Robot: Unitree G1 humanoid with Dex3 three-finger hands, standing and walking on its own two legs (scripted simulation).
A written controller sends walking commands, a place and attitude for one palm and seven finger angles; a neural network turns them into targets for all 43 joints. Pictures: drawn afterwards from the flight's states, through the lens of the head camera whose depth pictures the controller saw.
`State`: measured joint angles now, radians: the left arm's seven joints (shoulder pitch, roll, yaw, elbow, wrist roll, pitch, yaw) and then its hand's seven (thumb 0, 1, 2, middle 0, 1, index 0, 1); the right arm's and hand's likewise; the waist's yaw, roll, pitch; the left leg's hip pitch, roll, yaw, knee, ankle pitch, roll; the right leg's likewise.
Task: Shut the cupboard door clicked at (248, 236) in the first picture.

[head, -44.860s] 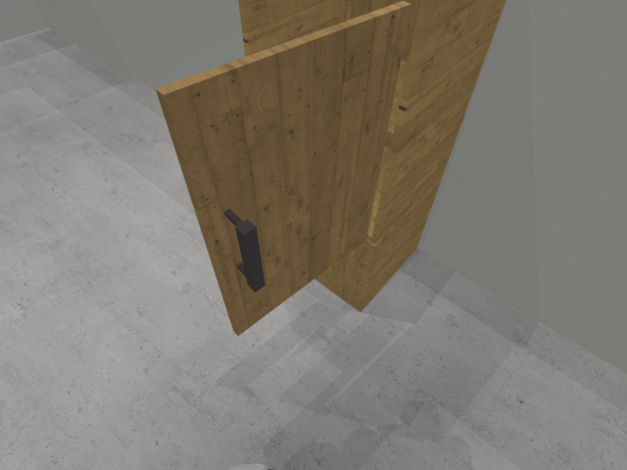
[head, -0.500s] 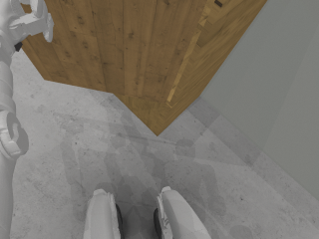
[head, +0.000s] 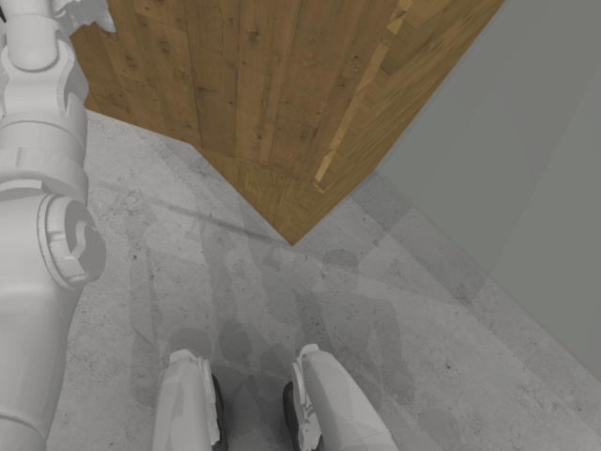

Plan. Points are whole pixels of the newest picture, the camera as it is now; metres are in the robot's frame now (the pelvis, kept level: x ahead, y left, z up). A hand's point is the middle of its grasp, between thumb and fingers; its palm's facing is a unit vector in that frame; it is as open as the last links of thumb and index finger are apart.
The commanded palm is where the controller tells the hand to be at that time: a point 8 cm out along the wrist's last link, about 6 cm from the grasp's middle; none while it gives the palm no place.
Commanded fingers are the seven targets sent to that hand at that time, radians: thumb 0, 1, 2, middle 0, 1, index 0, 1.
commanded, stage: pull the fist back off the door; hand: left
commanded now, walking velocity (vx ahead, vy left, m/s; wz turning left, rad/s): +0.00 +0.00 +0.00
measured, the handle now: out of the picture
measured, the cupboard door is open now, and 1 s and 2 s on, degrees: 29 29 29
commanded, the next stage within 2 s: draw the hand back to the body in 0.66 s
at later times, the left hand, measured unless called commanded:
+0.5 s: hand (110, 53) +0.53 +0.14 +0.11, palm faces +0.13 -0.99 -0.02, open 3.1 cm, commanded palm +0.49 +0.17 +0.11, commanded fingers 0.00 0.90 0.90 -1.30 -1.50 -1.30 -1.50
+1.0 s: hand (83, 84) +0.47 +0.14 +0.15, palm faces +0.12 -0.99 -0.05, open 3.1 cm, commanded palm +0.42 +0.19 +0.16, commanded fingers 0.00 0.90 0.90 -1.30 -1.50 -1.30 -1.50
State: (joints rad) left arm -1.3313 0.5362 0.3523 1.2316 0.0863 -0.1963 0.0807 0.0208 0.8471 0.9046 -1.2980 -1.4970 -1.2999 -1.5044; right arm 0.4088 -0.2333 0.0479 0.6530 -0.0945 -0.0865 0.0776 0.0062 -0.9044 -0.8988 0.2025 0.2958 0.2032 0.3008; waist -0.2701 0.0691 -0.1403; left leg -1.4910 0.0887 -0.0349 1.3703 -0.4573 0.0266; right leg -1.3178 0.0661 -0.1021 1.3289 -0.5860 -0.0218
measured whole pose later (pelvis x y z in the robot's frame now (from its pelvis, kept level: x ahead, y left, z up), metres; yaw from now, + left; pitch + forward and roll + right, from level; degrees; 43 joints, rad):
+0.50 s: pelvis +0.04 -0.02 +0.05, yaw +3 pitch +25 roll -2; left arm -0.84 0.31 0.30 1.07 -0.05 -0.43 0.01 0.02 0.90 0.90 -1.30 -1.50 -1.30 -1.50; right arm 0.41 -0.26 -0.03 0.66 -0.04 0.03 0.08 0.01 -0.91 -0.90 0.20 0.30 0.20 0.30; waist -0.16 0.05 -0.16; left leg -1.14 0.08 0.01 1.15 -0.45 -0.01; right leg -1.00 0.06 -0.06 1.15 -0.58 -0.05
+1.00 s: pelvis +0.02 -0.02 +0.07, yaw +3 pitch +18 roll -1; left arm -0.62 0.26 0.24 0.86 -0.12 -0.41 -0.03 0.02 0.90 0.90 -1.30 -1.50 -1.30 -1.50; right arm 0.34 -0.23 0.00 0.64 0.01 0.06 0.04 0.01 -0.91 -0.90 0.20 0.30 0.20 0.30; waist -0.09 0.05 -0.15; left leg -0.98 0.07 0.03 1.07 -0.41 0.00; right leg -0.86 0.05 -0.04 1.09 -0.55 -0.04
